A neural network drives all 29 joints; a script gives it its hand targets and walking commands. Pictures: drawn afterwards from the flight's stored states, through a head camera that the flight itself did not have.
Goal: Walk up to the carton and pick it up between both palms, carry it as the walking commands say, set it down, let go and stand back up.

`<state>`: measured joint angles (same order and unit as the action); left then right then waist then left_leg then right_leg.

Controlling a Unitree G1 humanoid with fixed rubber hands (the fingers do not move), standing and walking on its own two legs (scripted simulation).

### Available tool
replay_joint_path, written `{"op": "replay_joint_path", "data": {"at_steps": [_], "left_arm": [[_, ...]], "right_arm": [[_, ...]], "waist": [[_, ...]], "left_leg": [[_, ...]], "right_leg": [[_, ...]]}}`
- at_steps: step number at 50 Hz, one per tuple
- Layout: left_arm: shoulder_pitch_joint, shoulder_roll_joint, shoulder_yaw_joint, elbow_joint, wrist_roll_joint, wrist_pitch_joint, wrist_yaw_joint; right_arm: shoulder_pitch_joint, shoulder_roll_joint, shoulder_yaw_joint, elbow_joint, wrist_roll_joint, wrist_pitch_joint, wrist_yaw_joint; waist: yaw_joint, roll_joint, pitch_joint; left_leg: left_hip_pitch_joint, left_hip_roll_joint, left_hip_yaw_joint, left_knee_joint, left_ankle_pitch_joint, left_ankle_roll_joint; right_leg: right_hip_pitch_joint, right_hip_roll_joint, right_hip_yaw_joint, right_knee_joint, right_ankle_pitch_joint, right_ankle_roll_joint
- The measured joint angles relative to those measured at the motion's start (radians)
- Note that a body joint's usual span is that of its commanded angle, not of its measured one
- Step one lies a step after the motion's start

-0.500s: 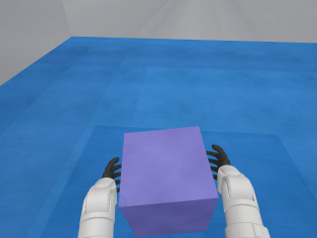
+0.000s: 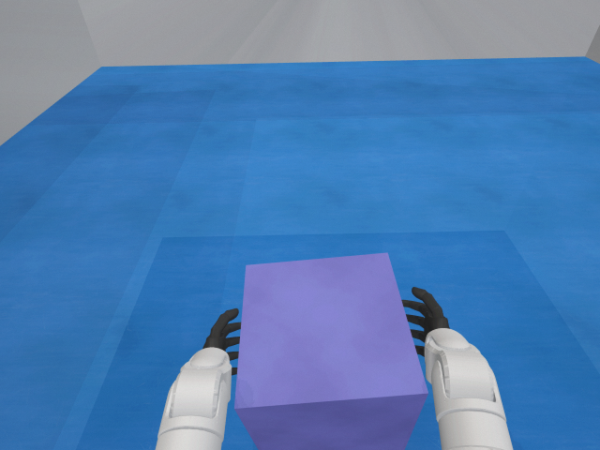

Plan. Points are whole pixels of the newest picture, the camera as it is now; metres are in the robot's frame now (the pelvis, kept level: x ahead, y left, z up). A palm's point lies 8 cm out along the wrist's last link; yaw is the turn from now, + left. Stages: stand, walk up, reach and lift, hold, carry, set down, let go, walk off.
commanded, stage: set down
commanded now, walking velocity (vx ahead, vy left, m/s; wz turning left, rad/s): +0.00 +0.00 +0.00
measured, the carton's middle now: (325, 362) +0.29 -0.03 -0.04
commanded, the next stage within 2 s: none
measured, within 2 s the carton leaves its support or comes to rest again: neither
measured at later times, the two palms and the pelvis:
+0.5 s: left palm (227, 384) +0.27 +0.12 -0.06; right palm (426, 362) +0.27 -0.18 -0.04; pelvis -0.03 -0.01 -0.02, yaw +1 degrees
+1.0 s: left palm (239, 390) +0.31 +0.11 -0.16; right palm (411, 374) +0.30 -0.19 -0.13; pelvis -0.05 +0.00 -0.08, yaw +1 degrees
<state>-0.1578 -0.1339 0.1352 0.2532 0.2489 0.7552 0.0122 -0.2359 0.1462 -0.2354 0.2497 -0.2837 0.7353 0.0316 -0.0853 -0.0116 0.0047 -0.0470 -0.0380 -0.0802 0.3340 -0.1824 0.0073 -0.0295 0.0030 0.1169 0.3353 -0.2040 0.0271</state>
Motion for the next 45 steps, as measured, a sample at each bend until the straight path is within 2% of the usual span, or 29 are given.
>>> {"op": "replay_joint_path", "data": {"at_steps": [5,9,17,21,31,45], "left_arm": [[-0.024,-0.003,-0.001,0.087,0.010,-0.054,0.008],[-0.035,-0.005,0.028,0.132,0.008,-0.114,0.013],[-0.086,-0.013,0.125,0.226,0.017,-0.237,0.002],[-0.127,-0.015,0.163,0.266,0.029,-0.290,-0.006],[-0.223,-0.009,0.196,0.318,0.039,-0.385,-0.005],[-0.318,0.000,0.203,0.338,0.005,-0.443,0.031]], "right_arm": [[0.020,-0.004,-0.026,0.045,-0.001,-0.059,-0.002],[-0.004,0.001,-0.042,0.106,0.000,-0.120,-0.009],[-0.088,0.022,-0.100,0.211,-0.026,-0.221,-0.017],[-0.120,0.032,-0.139,0.238,-0.033,-0.271,-0.018],[-0.187,0.029,-0.190,0.266,-0.021,-0.373,-0.015],[-0.286,0.002,-0.230,0.300,-0.007,-0.445,0.002]], "waist": [[0.037,-0.012,0.024],[0.045,-0.012,0.020],[0.007,0.014,0.000],[-0.002,0.019,-0.006],[-0.003,0.005,-0.018],[-0.007,0.015,-0.100]], "left_leg": [[-0.034,0.012,0.030,0.032,-0.016,-0.008],[-0.105,0.017,0.018,0.085,-0.031,-0.016],[-0.256,0.009,-0.036,0.192,-0.051,-0.027],[-0.341,0.004,-0.043,0.247,-0.062,-0.029],[-0.582,-0.009,-0.028,0.377,-0.083,-0.025],[-0.936,-0.039,-0.012,0.579,-0.132,-0.019]], "right_leg": [[-0.059,0.018,0.032,0.063,-0.018,-0.006],[-0.124,0.029,0.022,0.108,-0.030,-0.012],[-0.245,0.033,-0.029,0.185,-0.052,-0.017],[-0.328,0.035,-0.034,0.237,-0.064,-0.016],[-0.576,0.040,-0.015,0.375,-0.085,-0.001],[-0.936,0.040,0.005,0.593,-0.146,0.021]]}}
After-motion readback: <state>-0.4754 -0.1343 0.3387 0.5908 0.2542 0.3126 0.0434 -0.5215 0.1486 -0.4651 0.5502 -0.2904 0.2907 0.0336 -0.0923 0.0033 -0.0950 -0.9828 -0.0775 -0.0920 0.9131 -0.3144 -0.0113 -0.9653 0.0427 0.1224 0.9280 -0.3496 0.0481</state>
